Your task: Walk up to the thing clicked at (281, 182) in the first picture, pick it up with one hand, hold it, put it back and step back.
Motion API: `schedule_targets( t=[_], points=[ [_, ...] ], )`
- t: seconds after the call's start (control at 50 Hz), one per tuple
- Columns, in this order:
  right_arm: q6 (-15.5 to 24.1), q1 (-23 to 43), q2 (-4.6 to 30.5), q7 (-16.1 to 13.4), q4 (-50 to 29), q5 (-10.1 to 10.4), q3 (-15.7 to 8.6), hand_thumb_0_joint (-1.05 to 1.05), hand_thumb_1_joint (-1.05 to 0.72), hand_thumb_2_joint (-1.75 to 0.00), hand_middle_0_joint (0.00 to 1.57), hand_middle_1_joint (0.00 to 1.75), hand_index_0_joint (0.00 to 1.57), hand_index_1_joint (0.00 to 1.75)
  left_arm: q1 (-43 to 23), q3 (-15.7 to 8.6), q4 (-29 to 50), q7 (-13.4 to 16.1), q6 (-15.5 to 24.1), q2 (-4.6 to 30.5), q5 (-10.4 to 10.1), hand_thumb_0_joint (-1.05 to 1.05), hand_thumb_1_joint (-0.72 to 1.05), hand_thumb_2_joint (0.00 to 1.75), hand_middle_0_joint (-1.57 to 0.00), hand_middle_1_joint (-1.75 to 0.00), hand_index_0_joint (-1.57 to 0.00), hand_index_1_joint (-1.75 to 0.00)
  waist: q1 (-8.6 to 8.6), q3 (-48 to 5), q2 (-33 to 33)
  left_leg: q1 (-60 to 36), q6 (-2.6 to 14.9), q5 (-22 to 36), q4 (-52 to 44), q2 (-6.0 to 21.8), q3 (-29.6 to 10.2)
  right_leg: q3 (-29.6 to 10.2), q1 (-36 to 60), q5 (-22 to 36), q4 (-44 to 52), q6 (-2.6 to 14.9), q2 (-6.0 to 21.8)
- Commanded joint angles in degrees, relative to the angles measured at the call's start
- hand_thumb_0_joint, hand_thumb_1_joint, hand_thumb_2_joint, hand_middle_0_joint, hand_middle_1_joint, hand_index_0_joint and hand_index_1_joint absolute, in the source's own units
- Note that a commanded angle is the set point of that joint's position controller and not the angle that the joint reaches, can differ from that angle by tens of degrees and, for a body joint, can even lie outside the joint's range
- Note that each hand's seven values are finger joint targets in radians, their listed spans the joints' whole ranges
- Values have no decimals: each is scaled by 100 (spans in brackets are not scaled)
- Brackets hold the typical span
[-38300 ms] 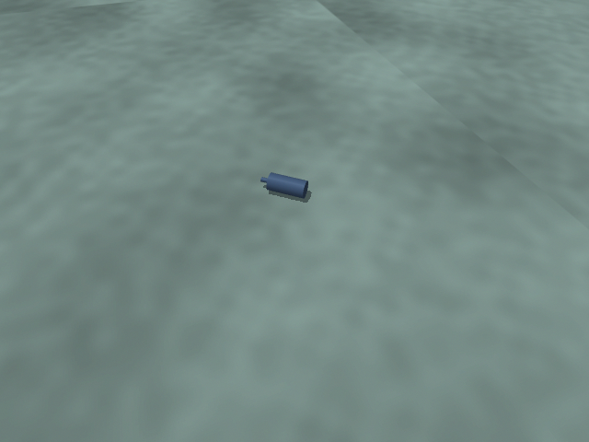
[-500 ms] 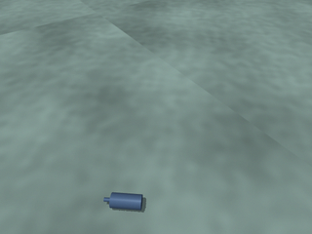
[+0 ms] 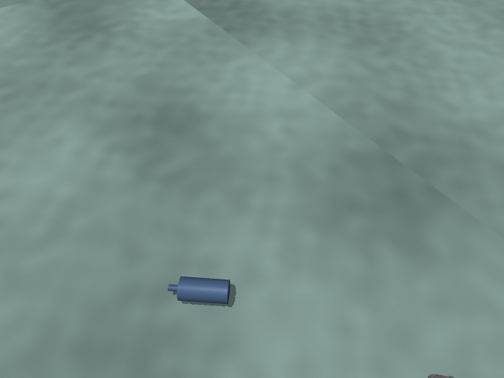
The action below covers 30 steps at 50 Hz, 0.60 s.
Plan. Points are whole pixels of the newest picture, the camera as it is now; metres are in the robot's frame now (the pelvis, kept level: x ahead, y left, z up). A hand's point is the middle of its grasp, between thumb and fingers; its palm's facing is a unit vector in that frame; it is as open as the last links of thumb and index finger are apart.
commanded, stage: step back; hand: left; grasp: from above
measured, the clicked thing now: (198, 289) +0.52 +0.20 -0.72
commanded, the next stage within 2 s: none
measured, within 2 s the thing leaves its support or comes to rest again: neither
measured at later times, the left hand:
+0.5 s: hand out of the picture +0.04 +0.30 -0.17, palm faces -0.12 -0.92 -0.36, open 7.3 cm
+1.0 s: hand out of the picture -0.08 +0.31 -0.16, palm faces -0.03 -0.93 -0.35, open 7.3 cm
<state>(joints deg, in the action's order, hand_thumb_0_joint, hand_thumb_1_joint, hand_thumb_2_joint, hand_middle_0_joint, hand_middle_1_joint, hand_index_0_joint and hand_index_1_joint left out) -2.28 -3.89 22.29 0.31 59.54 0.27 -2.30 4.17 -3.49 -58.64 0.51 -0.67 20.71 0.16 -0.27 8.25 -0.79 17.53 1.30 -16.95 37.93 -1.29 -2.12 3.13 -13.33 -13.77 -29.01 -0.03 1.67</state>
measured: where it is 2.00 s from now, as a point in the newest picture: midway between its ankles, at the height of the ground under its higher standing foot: outside the picture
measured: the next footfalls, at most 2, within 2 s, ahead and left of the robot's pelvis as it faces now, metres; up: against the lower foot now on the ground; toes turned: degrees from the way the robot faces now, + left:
right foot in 0.58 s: -0.11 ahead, -0.09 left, +0.00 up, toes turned -3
left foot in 0.88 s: -0.16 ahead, +0.15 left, +0.00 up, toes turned -5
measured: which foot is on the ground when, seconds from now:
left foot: down 0.00-0.60, up 0.62-0.86, down 0.88-1.00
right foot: down 0.00-0.12, up 0.14-0.56, down 0.58-0.90, up 0.92-1.00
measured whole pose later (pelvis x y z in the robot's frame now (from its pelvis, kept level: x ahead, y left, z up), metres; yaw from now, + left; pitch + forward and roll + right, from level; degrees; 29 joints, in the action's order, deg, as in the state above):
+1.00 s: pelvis -0.22 +0.05 -0.01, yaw -3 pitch -3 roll -1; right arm -0.9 -9.8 20.5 -0.5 49.9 -1.4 -2.0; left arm 6.4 -4.6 -45.6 0.8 -4.1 22.6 0.5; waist -0.1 10.5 2.7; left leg 16.1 1.7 -17.3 36.1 -1.4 -2.1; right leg -7.8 -26.7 -30.1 -60.5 0.7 -5.5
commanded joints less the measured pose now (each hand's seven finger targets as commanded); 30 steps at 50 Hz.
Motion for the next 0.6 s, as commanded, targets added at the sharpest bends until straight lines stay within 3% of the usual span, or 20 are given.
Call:
schedule_targets(
  t=[0.0, 0.04, 0.06, 0.08, 0.1, 0.12, 0.14, 0.16, 0.18, 0.2, 0.22, 0.3, 0.36, 0.4, 0.48, 0.5, 0.52, 0.54, 0.56, 0.58],
  points=[
    [-49, -601, 1009, 34, -485, -18, -280, 0, -90, -90, 20, 30, 20, 30, -517, -388, 883, 161, 70, 1665, 140, 0, 90, 90, -20, -30, -20, -30, -174, -978, 1148, -205, 162, -1490, 1815, -19, -340, -1549, -527, 2373, 569, 1579, 2020],
    [12, -843, 1000, 46, -520, 3, -297, 0, -90, -90, 20, 30, 20, 30, -614, -343, 1001, 167, 49, 1561, 168, 0, 90, 90, -20, -30, -20, -30, -234, -1047, 1147, -92, 134, -843, 741, 87, -132, -1243, -137, 2228, 145, 1136, 1613],
    [51, -1056, 992, 39, -498, -63, -323, 0, -90, -90, 20, 30, 20, 30, -727, -323, 1093, 160, 8, 1589, 161, 0, 90, 90, -20, -30, -20, -30, -322, -1130, 1057, -344, 122, -119, -151, 140, 15, -1039, -117, 1959, -273, 848, 1393],
    [100, -1054, 1080, 23, -477, -154, -365, 0, -90, -90, 20, 30, 20, 30, -615, -280, 1132, 132, -69, 1411, 103, 0, 90, 90, -20, -30, -20, -30, -299, -966, 364, -513, 66, 1218, -1074, 314, -197, -749, -348, 1238, -917, 539, 893],
    [150, -862, 1523, -13, -629, -297, -487, 0, -90, -90, 20, 30, 20, 30, -352, -228, 1211, 129, -132, 1038, 29, 0, 90, 90, -20, -30, -20, -30, -167, -857, -1184, -771, 334, 2805, -1760, 1321, -1776, -341, -1096, -268, -2085, 207, -161],
    [194, -797, 1793, -33, -744, -313, -532, 0, -90, -90, 20, 30, 20, 30, -160, -239, 1145, 176, -195, 1001, 38, 0, 90, 90, -20, -30, -20, -30, -70, -863, -1062, -883, 766, 3920, -1704, 1816, -2287, -915, -1506, -2262, -2832, 135, -717],
    [196, -705, 1947, -53, -862, -227, -554, 0, -90, -90, 20, 30, 20, 30, -5, -232, 1167, 226, -211, 1093, 52, 0, 90, 90, -20, -30, -20, -30, -155, -1083, -970, -843, 1072, 4462, -1562, 2097, -2316, -1357, -1514, -2552, -3456, 138, -806],
    [186, -566, 1818, -92, -917, -230, -531, 0, -90, -90, 20, 30, 20, 30, -157, -251, 1137, 262, -224, 1122, 67, 0, 90, 90, -20, -30, -20, -30, -190, -1111, -818, -876, 1012, 4132, -1618, 2076, -2330, -1651, -1556, -2425, -3786, 167, -826],
    [205, -336, 1583, -161, -949, -219, -483, 0, -90, -90, 20, 30, 20, 30, -143, -259, 1108, 275, -223, 1151, 40, 0, 90, 90, -20, -30, -20, -30, -80, -1052, -722, -897, 1037, 3895, -1514, 1889, -1950, -1687, -1640, -2127, -4051, 175, -766],
    [213, -81, 1419, -204, -1050, -239, -459, 0, -90, -90, 20, 30, 20, 30, 117, -252, 1047, 250, -217, 1204, -2, 0, 90, 90, -20, -30, -20, -30, 117, -1049, -671, -1105, 831, 3738, -1331, 1513, -1380, -1621, -1793, -1669, -4096, 150, -723],
    [221, -71, 1293, -233, -1110, -209, -405, 0, -90, -90, 20, 30, 20, 30, 293, -267, 1021, 215, -206, 1189, -11, 0, 90, 90, -20, -30, -20, -30, 204, -1093, -810, -1269, 892, 3745, -1154, 1438, -1188, -1485, -1811, -1464, -4098, 103, -672],
    [230, -585, 1227, -276, -1201, -155, -465, 0, -90, -90, 20, 30, 20, 30, 232, -317, 1246, 166, -155, 1185, 84, 0, 90, 90, -20, -30, -20, -30, -97, -1210, -464, -1887, 1238, 3890, -965, 1611, -1232, -1271, -1822, -1559, -3693, -117, -629],
    [227, -786, 1320, -277, -1268, -139, -491, 0, -90, -90, 20, 30, 20, 30, 146, -358, 1386, 128, -136, 1158, 87, 0, 90, 90, -20, -30, -20, -30, -274, -1174, -535, -1931, 1390, 3841, -916, 1746, -1293, -1169, -1688, -1644, -3115, -150, -547],
    [224, -732, 1370, -275, -1361, -151, -499, 0, -90, -90, 20, 30, 20, 30, 255, -373, 1422, 113, -131, 1118, 84, 0, 90, 90, -20, -30, -20, -30, -277, -1206, -564, -1703, 1455, 3544, -938, 1830, -1297, -1035, -1448, -1627, -2759, -123, -463],
    [182, -395, 1467, -222, -1522, -165, -468, 0, -90, -90, 20, 30, 20, 30, 743, -414, 1300, 30, -102, 1075, 110, 0, 90, 90, -20, -30, -20, -30, -108, -1312, -729, -935, 1197, 2334, -954, 1671, -1166, -590, -533, -1314, -1474, 1, -309],
    [157, -286, 1466, -210, -1531, -150, -469, 0, -90, -90, 20, 30, 20, 30, 940, -418, 1201, 18, -97, 1044, 122, 0, 90, 90, -20, -30, -20, -30, -5, -1349, -689, -676, 1070, 2020, -872, 1599, -1107, -507, -155, -902, -814, 70, -290],
    [130, -133, 1485, -198, -1552, -111, -470, 0, -90, -90, 20, 30, 20, 30, 1302, -420, 1084, 13, -74, 982, 127, 0, 90, 90, -20, -30, -20, -30, 202, -1434, -674, -454, 887, 1774, -678, 1496, -910, -385, 283, -193, -21, 180, -285],
    [115, -178, 1362, -176, -1521, -72, -423, 0, -90, -90, 20, 30, 20, 30, 1383, -454, 1048, 18, -35, 1092, 167, 0, 90, 90, -20, -30, -20, -30, 210, -1449, -493, -102, 595, 1382, -503, 1282, -778, -575, 644, 146, 294, 304, -195],
    [102, -295, 1163, -163, -1536, -54, -367, 0, -90, -90, 20, 30, 20, 30, 1250, -550, 1153, 22, -6, 1441, 244, 0, 90, 90, -20, -30, -20, -30, 112, -1293, 298, 914, 217, 446, 15, 790, -562, -1826, 949, 142, 498, 617, 541],
    [98, 23, 979, -185, -1581, -15, -350, 0, -90, -90, 20, 30, 20, 30, 926, -654, 1308, -3, -31, 1934, 150, 0, 90, 90, -20, -30, -20, -30, 277, -883, 1522, 1060, -110, -1180, 1313, -303, 137, -3171, -52, 290, 1087, 1561, 1703]
  ],
)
